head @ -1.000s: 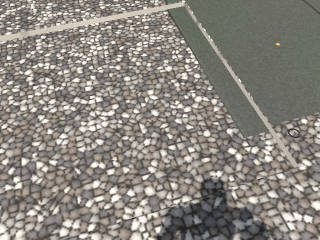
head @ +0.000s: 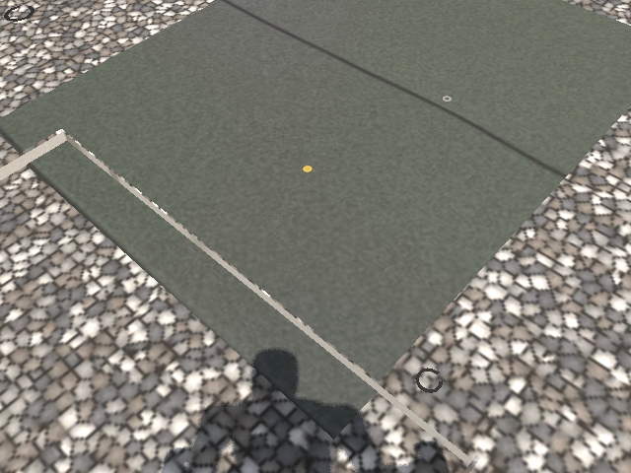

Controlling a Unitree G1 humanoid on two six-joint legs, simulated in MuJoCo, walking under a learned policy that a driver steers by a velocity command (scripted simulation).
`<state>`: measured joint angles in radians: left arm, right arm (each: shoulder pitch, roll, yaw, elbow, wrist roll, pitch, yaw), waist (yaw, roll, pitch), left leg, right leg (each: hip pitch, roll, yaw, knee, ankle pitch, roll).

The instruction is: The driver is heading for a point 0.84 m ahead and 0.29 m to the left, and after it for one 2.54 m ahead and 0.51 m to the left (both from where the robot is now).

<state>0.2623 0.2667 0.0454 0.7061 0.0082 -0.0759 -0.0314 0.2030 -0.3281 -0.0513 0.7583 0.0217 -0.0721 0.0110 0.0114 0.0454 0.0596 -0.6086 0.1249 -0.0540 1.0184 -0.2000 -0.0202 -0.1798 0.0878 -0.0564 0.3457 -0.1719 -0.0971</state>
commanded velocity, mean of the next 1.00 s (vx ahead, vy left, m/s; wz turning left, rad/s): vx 0.50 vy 0.00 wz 0.47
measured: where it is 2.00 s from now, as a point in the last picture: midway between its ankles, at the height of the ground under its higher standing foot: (209, 358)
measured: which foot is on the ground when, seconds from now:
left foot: up 0.00-0.34, down 0.36-0.80, up 0.82-1.00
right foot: down 0.00-0.34, up 0.36-0.78, down 0.80-1.00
